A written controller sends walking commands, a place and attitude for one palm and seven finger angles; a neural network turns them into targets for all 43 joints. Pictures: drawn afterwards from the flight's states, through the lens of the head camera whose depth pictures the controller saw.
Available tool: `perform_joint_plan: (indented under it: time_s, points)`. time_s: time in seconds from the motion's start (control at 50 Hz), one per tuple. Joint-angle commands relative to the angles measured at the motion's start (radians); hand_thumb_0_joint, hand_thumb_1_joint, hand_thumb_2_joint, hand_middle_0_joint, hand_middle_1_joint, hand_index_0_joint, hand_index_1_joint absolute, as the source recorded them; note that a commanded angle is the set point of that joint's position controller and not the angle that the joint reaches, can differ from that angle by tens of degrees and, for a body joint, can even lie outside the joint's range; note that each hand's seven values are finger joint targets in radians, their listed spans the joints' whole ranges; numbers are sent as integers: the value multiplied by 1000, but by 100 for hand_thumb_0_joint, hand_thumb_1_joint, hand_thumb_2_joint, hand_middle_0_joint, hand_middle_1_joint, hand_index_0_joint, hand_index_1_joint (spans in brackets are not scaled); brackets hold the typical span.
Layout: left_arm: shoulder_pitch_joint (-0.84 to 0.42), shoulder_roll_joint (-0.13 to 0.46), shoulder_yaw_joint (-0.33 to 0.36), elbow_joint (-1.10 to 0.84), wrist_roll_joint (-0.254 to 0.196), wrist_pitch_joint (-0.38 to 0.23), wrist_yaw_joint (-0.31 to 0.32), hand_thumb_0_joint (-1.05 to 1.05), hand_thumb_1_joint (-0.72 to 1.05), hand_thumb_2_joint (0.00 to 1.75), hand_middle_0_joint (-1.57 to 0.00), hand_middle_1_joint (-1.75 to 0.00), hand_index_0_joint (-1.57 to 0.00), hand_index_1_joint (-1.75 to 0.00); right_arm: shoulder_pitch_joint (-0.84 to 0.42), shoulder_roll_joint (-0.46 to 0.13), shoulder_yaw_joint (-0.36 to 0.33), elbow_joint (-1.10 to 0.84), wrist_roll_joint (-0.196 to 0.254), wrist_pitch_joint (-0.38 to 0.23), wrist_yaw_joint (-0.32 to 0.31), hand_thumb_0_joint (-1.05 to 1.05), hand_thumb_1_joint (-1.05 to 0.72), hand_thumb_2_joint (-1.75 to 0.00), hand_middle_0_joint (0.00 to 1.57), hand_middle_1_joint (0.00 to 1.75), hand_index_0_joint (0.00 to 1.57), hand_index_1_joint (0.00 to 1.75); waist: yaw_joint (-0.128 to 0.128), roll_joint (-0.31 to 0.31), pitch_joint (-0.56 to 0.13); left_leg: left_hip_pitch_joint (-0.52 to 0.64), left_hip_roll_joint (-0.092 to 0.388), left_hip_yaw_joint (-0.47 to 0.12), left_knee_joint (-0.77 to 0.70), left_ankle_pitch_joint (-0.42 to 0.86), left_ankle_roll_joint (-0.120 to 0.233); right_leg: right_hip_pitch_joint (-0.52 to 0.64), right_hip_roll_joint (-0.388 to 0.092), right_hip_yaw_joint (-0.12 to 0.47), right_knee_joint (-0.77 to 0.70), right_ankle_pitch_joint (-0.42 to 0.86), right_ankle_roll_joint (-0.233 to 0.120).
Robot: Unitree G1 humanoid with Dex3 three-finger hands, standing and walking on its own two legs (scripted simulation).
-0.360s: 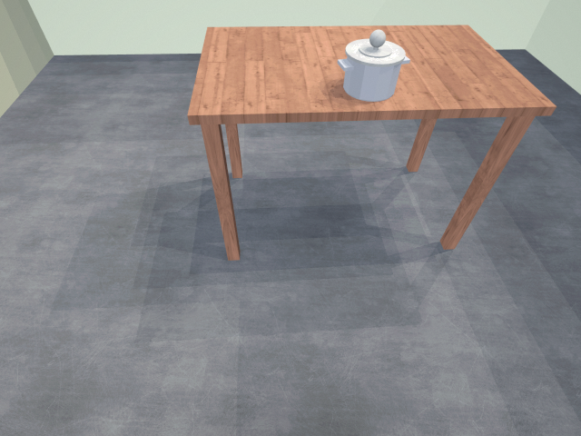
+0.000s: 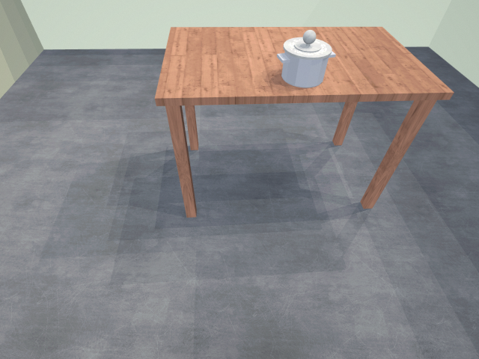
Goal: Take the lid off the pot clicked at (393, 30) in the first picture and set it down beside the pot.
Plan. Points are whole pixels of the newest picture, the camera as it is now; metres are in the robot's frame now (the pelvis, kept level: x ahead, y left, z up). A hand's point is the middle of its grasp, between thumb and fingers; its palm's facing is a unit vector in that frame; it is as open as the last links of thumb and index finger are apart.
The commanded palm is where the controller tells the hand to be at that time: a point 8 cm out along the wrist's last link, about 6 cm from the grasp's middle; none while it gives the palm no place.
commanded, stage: look at it before walking up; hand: left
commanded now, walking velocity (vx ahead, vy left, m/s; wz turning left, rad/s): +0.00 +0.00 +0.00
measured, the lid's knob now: (309, 37) +1.07 -0.17 +0.09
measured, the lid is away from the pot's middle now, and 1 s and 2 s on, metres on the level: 0.00 0.00 0.00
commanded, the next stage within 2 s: walk to a spot facing it in 0.28 s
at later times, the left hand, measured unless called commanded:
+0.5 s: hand out of the picture +0.05 +0.24 -0.16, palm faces -0.03 -0.95 -0.32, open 7.4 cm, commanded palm none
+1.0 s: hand out of the picture +0.03 +0.15 -0.16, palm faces -0.20 -0.94 -0.27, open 7.4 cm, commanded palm none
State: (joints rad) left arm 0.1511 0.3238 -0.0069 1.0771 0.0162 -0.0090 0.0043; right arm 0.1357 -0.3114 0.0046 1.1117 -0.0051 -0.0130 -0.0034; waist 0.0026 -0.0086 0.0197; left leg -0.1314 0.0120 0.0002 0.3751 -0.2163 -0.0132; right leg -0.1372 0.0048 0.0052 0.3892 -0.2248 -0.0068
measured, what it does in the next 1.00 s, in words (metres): lifts its left foot, turning right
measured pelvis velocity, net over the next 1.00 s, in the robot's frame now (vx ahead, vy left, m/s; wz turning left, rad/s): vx -0.03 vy -0.04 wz -0.28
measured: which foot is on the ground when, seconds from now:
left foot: down 0.00-0.78, up 0.80-1.00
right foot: down 0.00-1.00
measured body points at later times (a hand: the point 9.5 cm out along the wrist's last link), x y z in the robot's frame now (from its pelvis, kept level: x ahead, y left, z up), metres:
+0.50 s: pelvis +0.00 +0.00 +0.00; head +0.00 +0.01 +0.45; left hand +0.05 +0.29 -0.14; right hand +0.06 -0.28 -0.14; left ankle -0.01 +0.13 -0.75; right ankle -0.01 -0.11 -0.75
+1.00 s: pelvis -0.03 -0.04 +0.00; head +0.01 -0.07 +0.44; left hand +0.05 +0.20 -0.14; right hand -0.01 -0.30 -0.16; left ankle -0.02 +0.14 -0.66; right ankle -0.02 -0.10 -0.75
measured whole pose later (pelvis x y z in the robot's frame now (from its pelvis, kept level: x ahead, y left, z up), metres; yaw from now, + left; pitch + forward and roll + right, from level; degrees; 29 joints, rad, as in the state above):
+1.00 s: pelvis -0.03 -0.04 +0.00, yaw -16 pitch +1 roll +3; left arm 0.31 0.19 0.04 0.94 0.02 0.02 0.01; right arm 0.15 -0.23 -0.06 0.96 -0.01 0.05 -0.01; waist 0.04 0.00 0.07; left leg -0.48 0.05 -0.01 1.09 -0.34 -0.06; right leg -0.29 0.08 0.07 0.47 -0.19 -0.09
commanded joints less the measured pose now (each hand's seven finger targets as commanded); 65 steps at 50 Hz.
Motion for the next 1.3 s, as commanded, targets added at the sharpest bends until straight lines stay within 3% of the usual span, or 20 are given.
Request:
perform_joint_plan:
  time_s: [0.0,0.4,0.48,0.58,0.64,0.68,0.72,0.74,0.76,0.78,0.8,0.82,0.86,0.92,1.02,1.06,1.16,1.22,1.26,1.28]
  points:
    - [-23,194,43,-60,-5,-18,12,0,90,90,-20,-30,-20,-30,-31,-196,-36,-63,-3,-27,-15,0,-90,-90,20,30,20,30,-1,6,-45,0,105,-96,-59,174,35,-2,-117,102,-63,165,-23]
    - [-6,191,43,-52,-4,-16,10,0,90,90,-20,-30,-20,-30,-18,-198,-40,-55,-3,-27,-18,0,-90,-90,20,30,20,30,-3,15,-31,21,112,-82,-59,157,32,-30,-110,121,-71,169,-25]
    - [48,103,39,-64,-5,17,12,0,90,90,-20,-30,-20,-30,53,-102,-34,-66,-4,-9,-27,0,-90,-90,20,30,20,30,-8,8,-29,24,128,-32,-4,158,20,-89,-94,137,9,229,-17]
    - [75,87,59,-121,2,38,2,0,90,90,-20,-30,-20,-30,63,-133,-68,-129,-7,6,-34,0,-90,-90,20,30,20,30,-4,82,-19,17,211,-57,-4,130,63,-198,-28,102,174,145,-4]
    - [111,54,67,-149,4,50,-5,0,90,90,-20,-30,-20,-30,43,-143,-86,-163,-8,6,-31,0,-90,-90,20,30,20,30,12,177,4,-22,316,-83,-31,191,141,-247,-1,23,373,-171,15]
    - [136,36,76,-162,4,53,-9,0,90,90,-20,-30,-20,-30,20,-131,-92,-188,-12,6,-30,0,-90,-90,20,30,20,30,26,196,10,-83,340,-50,-12,205,158,-209,-28,10,406,-233,15]
    - [217,35,84,-153,8,47,-13,0,90,90,-20,-30,-20,-30,-12,-122,-95,-206,-12,11,-27,0,-90,-90,20,30,20,30,69,132,-1,-144,294,35,127,155,103,-106,-32,-8,259,-90,10]
    - [257,73,97,-147,14,36,-10,0,90,90,-20,-30,-20,-30,-14,-90,-93,-217,-7,20,-25,0,-90,-90,20,30,20,30,91,-24,5,-235,198,111,337,1,31,-41,-85,112,82,72,-13]
    - [270,185,118,-158,23,21,7,0,90,90,-20,-30,-20,-30,4,-1,-76,-256,-3,26,-20,0,-90,-90,20,30,20,30,76,-366,9,-449,28,159,616,-361,-42,-12,-338,542,-104,222,-104]
    - [290,180,115,-161,4,26,17,0,90,90,-20,-30,-20,-30,-33,-34,-81,-264,-5,35,-24,0,-90,-90,20,30,20,30,93,-275,-2,-423,26,3,718,-372,-27,-71,-355,572,-146,213,-146]
    - [235,148,117,-172,4,24,22,0,90,90,-20,-30,-20,-30,-29,-43,-86,-256,-4,39,-21,0,-90,-90,20,30,20,30,65,-274,35,-429,49,-44,760,-298,-18,-116,-304,535,-168,98,-130]
    - [181,121,115,-191,2,27,23,0,90,90,-20,-30,-20,-30,-17,-38,-90,-243,-4,38,-20,0,-90,-90,20,30,20,30,39,-177,51,-440,63,-43,783,-237,-19,-129,-280,503,-147,50,-135]
    - [146,84,105,-214,-2,17,16,0,90,90,-20,-30,-20,-30,4,-27,-88,-229,-10,32,-14,0,-90,-90,20,30,20,30,19,-79,8,-414,65,-37,775,-140,-35,-107,-217,413,-110,95,-147]
    - [189,74,109,-207,-4,8,16,0,90,90,-20,-30,-20,-30,22,-9,-89,-221,-12,33,-16,0,-90,-90,20,30,20,30,25,-81,-72,-426,54,-31,738,-94,-51,4,-174,365,-82,175,-121]
    - [245,66,115,-197,0,10,18,0,90,90,-20,-30,-20,-30,-23,-5,-85,-250,-10,34,-28,0,-90,-90,20,30,20,30,50,-100,-98,-467,42,-52,688,-127,-64,87,-174,424,-62,287,-129]
    - [249,66,116,-199,3,12,18,0,90,90,-20,-30,-20,-30,-40,-4,-83,-263,-10,32,-30,0,-90,-90,20,30,20,30,53,-101,-99,-457,35,-57,651,-147,-64,87,-175,451,-59,306,-152]
    - [243,72,120,-211,9,10,8,0,90,90,-20,-30,-20,-30,-65,-13,-81,-302,-15,20,-16,0,-90,-90,20,30,20,30,65,-127,-58,-405,17,-46,527,-176,-51,-7,-147,549,-155,-140,-189]
    - [207,96,122,-231,13,8,3,0,90,90,-20,-30,-20,-30,-44,-3,-81,-317,-7,6,-8,0,-90,-90,20,30,20,30,58,-145,-37,-278,-14,-31,380,-224,-30,-124,-134,574,-183,-277,-195]
    - [162,102,125,-251,12,10,0,0,90,90,-20,-30,-20,-30,20,-1,-82,-309,-2,-6,-9,0,-90,-90,20,30,20,30,28,-153,-40,-115,-42,-24,240,-204,-9,-234,-101,563,-175,-284,-177]
    - [123,99,126,-261,9,11,-1,0,90,90,-20,-30,-20,-30,95,-4,-84,-290,1,-12,-12,0,-90,-90,20,30,20,30,-11,-142,-51,35,-51,-21,126,-141,2,-327,-64,532,-146,-301,-143]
